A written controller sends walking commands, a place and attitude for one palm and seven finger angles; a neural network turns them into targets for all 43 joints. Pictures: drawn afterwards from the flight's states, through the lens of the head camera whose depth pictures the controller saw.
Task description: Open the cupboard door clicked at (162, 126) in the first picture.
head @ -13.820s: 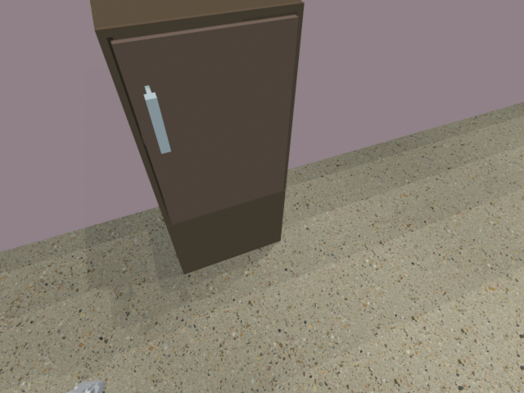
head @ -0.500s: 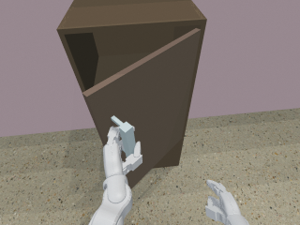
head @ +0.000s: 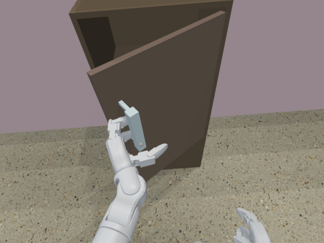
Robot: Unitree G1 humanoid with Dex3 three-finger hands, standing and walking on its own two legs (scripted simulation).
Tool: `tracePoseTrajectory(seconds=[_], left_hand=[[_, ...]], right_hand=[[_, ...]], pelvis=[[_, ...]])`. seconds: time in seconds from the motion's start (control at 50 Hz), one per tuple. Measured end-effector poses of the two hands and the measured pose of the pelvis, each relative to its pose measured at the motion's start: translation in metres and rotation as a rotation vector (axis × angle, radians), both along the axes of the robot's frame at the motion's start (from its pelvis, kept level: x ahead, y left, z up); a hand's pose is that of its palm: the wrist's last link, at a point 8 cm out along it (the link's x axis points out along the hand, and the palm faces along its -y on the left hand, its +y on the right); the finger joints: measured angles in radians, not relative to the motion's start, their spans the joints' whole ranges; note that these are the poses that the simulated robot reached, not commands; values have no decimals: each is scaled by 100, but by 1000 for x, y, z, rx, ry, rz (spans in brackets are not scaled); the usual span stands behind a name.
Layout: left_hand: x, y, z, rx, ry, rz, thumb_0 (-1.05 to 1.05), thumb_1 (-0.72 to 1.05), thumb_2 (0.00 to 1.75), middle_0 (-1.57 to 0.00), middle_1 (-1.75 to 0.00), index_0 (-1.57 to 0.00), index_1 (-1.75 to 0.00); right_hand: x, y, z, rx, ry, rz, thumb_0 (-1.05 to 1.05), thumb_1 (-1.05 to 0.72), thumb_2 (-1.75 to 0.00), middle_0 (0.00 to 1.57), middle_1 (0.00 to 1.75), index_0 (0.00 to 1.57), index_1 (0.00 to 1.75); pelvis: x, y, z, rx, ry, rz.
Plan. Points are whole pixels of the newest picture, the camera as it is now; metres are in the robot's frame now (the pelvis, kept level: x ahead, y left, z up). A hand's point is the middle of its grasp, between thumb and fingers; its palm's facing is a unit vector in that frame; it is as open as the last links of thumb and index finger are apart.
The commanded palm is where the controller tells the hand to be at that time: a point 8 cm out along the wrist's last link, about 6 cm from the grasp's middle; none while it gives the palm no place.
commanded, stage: open thumb and fingers to let go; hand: left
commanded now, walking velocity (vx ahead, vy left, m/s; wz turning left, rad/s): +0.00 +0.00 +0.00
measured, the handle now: (132, 126) +0.39 +0.09 +0.08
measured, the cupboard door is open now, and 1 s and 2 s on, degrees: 36 39 39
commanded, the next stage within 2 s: slide the hand sideways off the handle in 0.36 s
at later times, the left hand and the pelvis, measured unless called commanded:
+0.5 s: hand (143, 139) +0.35 +0.06 +0.08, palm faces +0.33 -0.94 -0.06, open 15.5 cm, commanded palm +0.30 +0.08 +0.07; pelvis -0.01 +0.04 -0.01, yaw -2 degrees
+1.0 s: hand (144, 158) +0.30 +0.05 +0.08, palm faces -0.02 -1.00 +0.01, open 16.4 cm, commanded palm +0.27 +0.12 +0.07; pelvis -0.01 +0.05 +0.00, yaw -4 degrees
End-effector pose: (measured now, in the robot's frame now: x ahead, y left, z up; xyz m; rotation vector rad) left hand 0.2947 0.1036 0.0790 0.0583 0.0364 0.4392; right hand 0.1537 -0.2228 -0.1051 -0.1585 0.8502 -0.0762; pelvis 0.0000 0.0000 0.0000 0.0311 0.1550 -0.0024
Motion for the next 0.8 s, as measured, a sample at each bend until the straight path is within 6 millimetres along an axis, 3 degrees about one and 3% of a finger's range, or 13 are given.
tracePoseTrajectory(seconds=[0.1, 0.22, 0.44, 0.5, 0.64, 0.8], left_hand=[[5, -4, 1, -2, -5, -25, 0, -34, 37, -29, -117, -29, -117], [11, -2, 2, -12, 1, -37, 0, -45, 32, -26, -98, -26, -98], [17, -3, 1, -14, -2, -88, -1, -50, 30, -24, -54, -24, -57], [17, 0, 0, -6, -5, -103, -1, -50, 30, -28, -49, -24, -56], [-4, 6, -6, -13, -84, -472, -1, -50, 30, -18, -37, -13, -42], [-11, -2, -5, -54, -74, -459, -1, -50, 30, -12, -32, -14, -33]], right_hand=[[-5, 8, 2, -5, -16, -3, 1, -91, -89, 20, 30, 20, 30], [-10, 19, 6, -9, -26, -4, 1, -91, -89, 20, 30, 20, 30], [-12, 42, 4, -2, -16, 11, 1, -91, -89, 20, 30, 20, 30], [-12, 48, 2, 3, -6, 26, 1, -91, -89, 20, 30, 20, 30], [-25, 53, 3, 12, -18, -9, 1, -91, -89, 20, 30, 20, 30], [-35, 55, 7, 12, -18, -30, 1, -91, -89, 20, 30, 20, 30]], pelvis=[[-8, 8, -1, -5, -2, -6], [-13, 19, -2, -12, -3, -17], [-14, 39, -5, -25, 0, -28], [-15, 42, -7, -25, 3, -28], [-14, 50, -7, -33, -16, -23], [-13, 57, -4, -27, -29, -42]])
